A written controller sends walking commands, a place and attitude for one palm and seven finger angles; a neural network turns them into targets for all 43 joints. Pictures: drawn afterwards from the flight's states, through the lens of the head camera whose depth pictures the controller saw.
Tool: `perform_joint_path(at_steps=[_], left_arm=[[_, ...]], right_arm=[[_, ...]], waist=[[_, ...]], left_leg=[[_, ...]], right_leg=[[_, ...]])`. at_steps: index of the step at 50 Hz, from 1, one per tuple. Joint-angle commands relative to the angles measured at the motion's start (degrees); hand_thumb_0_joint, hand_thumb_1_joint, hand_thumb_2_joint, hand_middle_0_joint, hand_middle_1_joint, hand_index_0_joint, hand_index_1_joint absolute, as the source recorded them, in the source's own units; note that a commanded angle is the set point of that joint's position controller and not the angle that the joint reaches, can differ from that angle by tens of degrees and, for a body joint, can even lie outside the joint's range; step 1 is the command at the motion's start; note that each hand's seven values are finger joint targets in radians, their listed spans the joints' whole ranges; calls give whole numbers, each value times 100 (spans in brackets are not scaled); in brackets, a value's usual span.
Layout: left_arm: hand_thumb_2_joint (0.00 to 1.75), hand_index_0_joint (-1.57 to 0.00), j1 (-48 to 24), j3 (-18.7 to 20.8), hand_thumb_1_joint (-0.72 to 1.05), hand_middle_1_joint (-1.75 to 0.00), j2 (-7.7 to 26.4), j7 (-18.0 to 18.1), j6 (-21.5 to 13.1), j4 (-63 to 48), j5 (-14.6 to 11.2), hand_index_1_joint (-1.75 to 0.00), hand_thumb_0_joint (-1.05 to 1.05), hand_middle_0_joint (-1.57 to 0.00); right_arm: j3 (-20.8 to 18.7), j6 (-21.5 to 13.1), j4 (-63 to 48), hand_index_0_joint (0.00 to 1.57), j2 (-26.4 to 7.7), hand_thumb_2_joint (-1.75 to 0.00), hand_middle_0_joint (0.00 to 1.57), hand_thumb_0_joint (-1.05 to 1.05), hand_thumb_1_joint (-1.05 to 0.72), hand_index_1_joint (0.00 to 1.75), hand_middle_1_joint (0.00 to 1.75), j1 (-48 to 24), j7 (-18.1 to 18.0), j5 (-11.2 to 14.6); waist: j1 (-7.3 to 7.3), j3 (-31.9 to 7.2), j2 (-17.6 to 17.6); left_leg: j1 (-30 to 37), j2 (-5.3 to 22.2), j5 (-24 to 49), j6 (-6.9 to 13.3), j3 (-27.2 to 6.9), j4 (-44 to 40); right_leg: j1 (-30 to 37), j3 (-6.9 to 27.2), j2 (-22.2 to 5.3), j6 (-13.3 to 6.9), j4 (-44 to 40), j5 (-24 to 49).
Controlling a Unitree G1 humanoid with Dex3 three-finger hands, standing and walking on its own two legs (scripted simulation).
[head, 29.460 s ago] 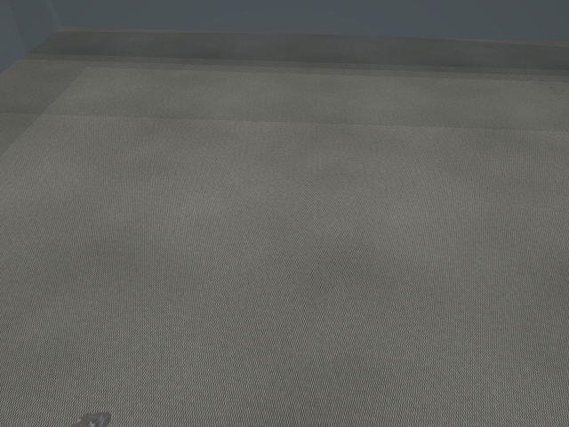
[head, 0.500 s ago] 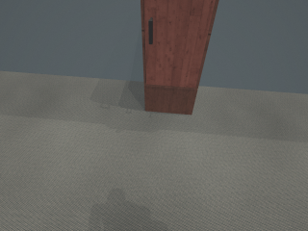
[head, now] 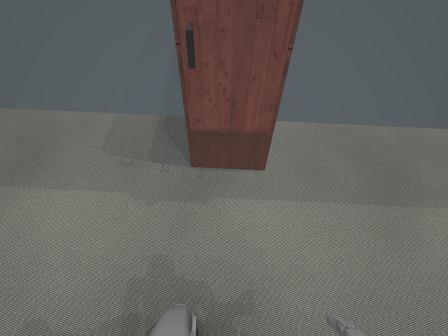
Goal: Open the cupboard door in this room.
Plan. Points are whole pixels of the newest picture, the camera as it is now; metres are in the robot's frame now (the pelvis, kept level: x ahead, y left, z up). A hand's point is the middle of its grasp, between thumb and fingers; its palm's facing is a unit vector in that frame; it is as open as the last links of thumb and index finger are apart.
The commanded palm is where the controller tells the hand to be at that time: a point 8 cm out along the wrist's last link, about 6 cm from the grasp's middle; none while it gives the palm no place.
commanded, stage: take the last steps up to it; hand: left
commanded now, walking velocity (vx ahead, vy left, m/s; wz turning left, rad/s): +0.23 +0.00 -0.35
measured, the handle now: (191, 45) +0.96 +0.23 -0.02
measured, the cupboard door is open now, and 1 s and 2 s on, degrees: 0 0 0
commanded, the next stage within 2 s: come to a stop and stand still in 0.88 s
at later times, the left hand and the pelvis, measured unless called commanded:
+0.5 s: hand (159, 232) +0.34 +0.20 -0.15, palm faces -0.07 -0.98 -0.20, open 7.4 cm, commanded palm none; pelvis +0.20 +0.02 +0.00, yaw -2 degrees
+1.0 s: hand (150, 249) +0.31 +0.22 -0.19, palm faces +0.11 -0.98 -0.17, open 7.4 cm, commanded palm none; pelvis +0.38 +0.04 -0.01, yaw +2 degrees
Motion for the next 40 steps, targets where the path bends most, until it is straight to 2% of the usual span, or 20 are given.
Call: perform_joint_path(at_steps=[1, 2, 3, 4, 5, 6, 8, 11, 15, 22, 23, 25, 26, 27, 28, 29, 31, 34, 35, 40], left_arm=[[90, -20, 140, 194, 90, -30, 1052, 79, -54, -132, -6, -30, 0, -20], [90, -20, 61, 202, 90, -30, 1069, 77, -38, -150, -24, -30, 0, -20], [90, -20, 83, 198, 90, -30, 996, 64, -29, -226, -54, -30, 0, -20], [90, -20, 325, 172, 90, -30, 703, 23, -27, -318, -119, -30, 0, -20], [90, -20, 124, 128, 90, -30, 641, 18, -83, -473, -103, -30, 0, -20], [90, -20, -39, 106, 90, -30, 563, 61, -32, -459, -95, -30, 0, -20], [90, -20, -502, 147, 90, -30, 604, -27, 38, -514, -21, -30, 0, -20], [90, -20, -391, 133, 90, -30, 418, -109, 206, -492, 35, -30, 0, -20], [90, -20, -770, 154, 90, -30, 429, -159, 301, -725, 58, -30, 0, -20], [90, -20, -1814, 56, 90, -30, 571, -190, 205, -1072, 38, -30, 0, -20], [90, -20, -1801, 60, 90, -30, 576, -194, 182, -1059, 39, -30, 0, -20], [90, -20, -1253, 92, 90, -30, 701, -175, 128, -804, 30, -30, 0, -20], [90, -20, -684, 150, 90, -30, 963, -136, 77, -595, 31, -30, 0, -20], [90, -20, 16, 274, 90, -30, 1507, -59, 10, -384, 65, -30, 0, -20], [90, -20, 498, 357, 90, -30, 1896, -27, 24, -273, -18, -30, 0, -20], [90, -20, 294, 361, 90, -30, 1798, -2, 16, -295, -37, -30, 0, -20], [90, -20, -419, 249, 90, -30, 1303, 24, 48, -464, -34, -30, 0, -20], [90, -20, -686, 137, 90, -30, 899, 42, -24, -512, 1, -30, 0, -20], [90, -20, -601, 164, 90, -30, 731, 58, -49, -523, 31, -30, 0, -20], [90, -20, -506, 186, 90, -30, 1062, 26, -40, -413, 48, -30, 0, -20]], right_arm=[[-34, -187, -286, 20, -249, -90, 20, 0, -90, 30, 30, 130, -53, 22], [-78, -225, -91, 20, -408, -90, 20, 0, -90, 30, 30, 769, -107, -9], [-157, -263, 137, 20, -767, -90, 20, 0, -90, 30, 30, 1597, -175, -35], [-309, -295, 286, 20, -1393, -90, 20, 0, -90, 30, 30, 2368, -238, -105], [-288, -194, 363, 20, -1518, -90, 20, 0, -90, 30, 30, 2579, -229, -16], [-247, -198, 348, 20, -1397, -90, 20, 0, -90, 30, 30, 2209, -266, 9], [-134, -236, 171, 20, -775, -90, 20, 0, -90, 30, 30, 1547, -261, -22], [-60, -318, 242, 20, -479, -90, 20, 0, -90, 30, 30, 1406, -272, -3], [-123, -337, 224, 20, -476, -90, 20, 0, -90, 30, 30, 1507, -262, 1], [-170, -251, 473, 20, -695, -90, 20, 0, -90, 30, 30, 1979, -242, -39], [-169, -232, 500, 20, -681, -90, 20, 0, -90, 30, 30, 2012, -248, -41], [-125, -206, 546, 20, -617, -90, 20, 0, -90, 30, 30, 1974, -249, -7], [-96, -227, 568, 20, -489, -90, 20, 0, -90, 30, 30, 1951, -224, 39], [-21, -257, 455, 20, -180, -90, 20, 0, -90, 30, 30, 2002, -169, 77], [-12, -192, 241, 20, -258, -90, 20, 0, -90, 30, 30, 1703, -186, 100], [-52, -125, 217, 20, -335, -90, 20, 0, -90, 30, 30, 1399, -188, 86], [-109, -82, 254, 20, -236, -90, 20, 0, -90, 30, 30, 1216, -141, 44], [-91, 18, 391, 20, 1, -90, 20, 0, -90, 30, 30, 1602, -94, 11], [-92, 38, 349, 20, 70, -90, 20, 0, -90, 30, 30, 1528, -85, 0], [-48, -29, 118, 20, 71, -90, 20, 0, -90, 30, 30, 1028, 13, 27]], waist=[[-324, 22, -698], [-580, -319, -452], [-897, -912, -38], [-1086, -1683, 1307], [-1052, -1634, 1439], [-918, -1471, 1517], [-653, -394, 756], [-334, -392, 627], [-288, -171, 631], [-564, -124, 686], [-547, -134, 681], [-271, -342, 504], [11, -595, 75], [255, -965, -1133], [400, -966, -1616], [394, -711, -1460], [30, -30, -570], [-348, -6, -815], [-350, 59, -910], [-298, 119, -1063]], left_leg=[[945, -359, 173, 128, 273, -931], [1922, -455, 549, 154, 330, -1329], [3411, -3, 1068, 303, -104, -1426], [4724, 1577, 2247, 959, -1967, -1462], [4355, 2194, 3030, 1432, -2491, -2030], [3874, 2221, 2431, 1514, -2618, -2286], [2609, 1769, 1294, 1399, -2037, -2671], [1932, 1168, 1154, 1063, -971, -2903], [1804, 981, 861, 1129, -762, -3201], [2481, 950, 1299, 1079, -804, -2785], [2463, 885, 1379, 1005, -756, -2624], [2105, 615, 1224, 715, -531, -2011], [1460, 380, 1070, 514, -263, -1242], [161, -197, -209, 256, 301, 185], [-419, -453, -2285, 195, 153, 1485], [-601, -235, -2176, 252, -387, 2167], [-674, 70, -1269, 241, -496, 2439], [-36, 109, -705, 87, -227, 1753], [108, 117, -657, 58, -152, 1462], [631, -105, -396, 133, 172, -147]], right_leg=[[-221, 637, -1247, -585, 185, 3580], [-470, 475, -1064, -448, 972, 3742], [-1248, 416, -831, -265, 2051, 3111], [-2525, -82, -85, 12, 3798, 556], [-2806, 172, 123, -42, 5031, -1676], [-3154, 492, -148, -42, 5594, -1525], [-3384, 513, -570, 50, 5645, -783], [-2870, 319, -708, 177, 4847, -221], [-2933, 224, -824, 301, 3884, 400], [-2505, -184, -588, 299, 1809, 296], [-2251, -265, -505, 273, 1516, 379], [-1071, -460, -325, 194, 754, 917], [89, -103, -630, 24, 586, 1034], [1337, 1314, -1945, -423, 287, 1140], [1240, 2362, -2765, -918, -219, 1420], [638, 2470, -2757, -1011, -420, 860], [-290, 1709, -2346, -837, -645, -127], [-967, 426, -1846, -505, -729, 761], [-1165, 337, -1812, -544, -751, 917], [-1114, 20, -1697, -609, -617, 927]])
